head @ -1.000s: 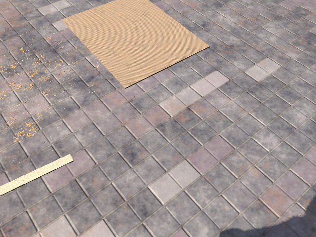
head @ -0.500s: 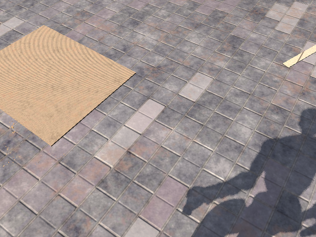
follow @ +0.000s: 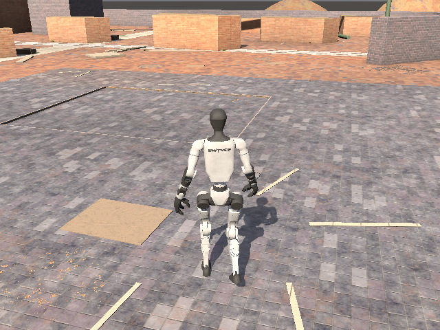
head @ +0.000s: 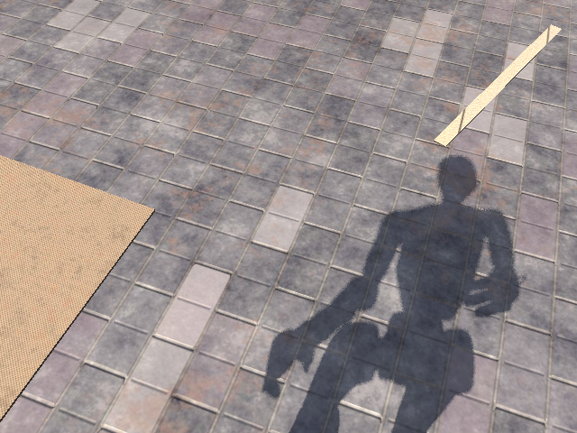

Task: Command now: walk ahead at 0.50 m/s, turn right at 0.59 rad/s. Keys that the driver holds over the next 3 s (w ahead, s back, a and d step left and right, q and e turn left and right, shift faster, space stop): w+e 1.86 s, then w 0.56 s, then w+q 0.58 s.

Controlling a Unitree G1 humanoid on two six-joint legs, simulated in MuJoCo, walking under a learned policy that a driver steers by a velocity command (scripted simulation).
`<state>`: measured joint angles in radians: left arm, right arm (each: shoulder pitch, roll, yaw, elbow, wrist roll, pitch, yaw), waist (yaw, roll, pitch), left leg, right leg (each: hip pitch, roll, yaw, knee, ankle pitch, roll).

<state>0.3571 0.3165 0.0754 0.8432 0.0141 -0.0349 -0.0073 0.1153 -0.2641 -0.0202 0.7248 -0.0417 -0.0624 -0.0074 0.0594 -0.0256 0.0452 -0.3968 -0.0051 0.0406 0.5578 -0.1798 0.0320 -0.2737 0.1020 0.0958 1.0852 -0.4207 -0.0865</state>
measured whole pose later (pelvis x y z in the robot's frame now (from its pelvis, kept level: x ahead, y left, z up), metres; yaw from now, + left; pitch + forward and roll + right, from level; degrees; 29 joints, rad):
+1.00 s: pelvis +0.52 -0.14 -0.01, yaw -36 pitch +2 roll +0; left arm 0.44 0.31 0.07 0.83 0.00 -0.04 0.00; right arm 0.06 -0.27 -0.01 0.65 -0.05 -0.06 0.00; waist 0.08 -0.01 0.03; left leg -0.47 -0.01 0.01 0.58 -0.13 0.02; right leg -0.10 0.14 0.20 0.77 -0.48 -0.09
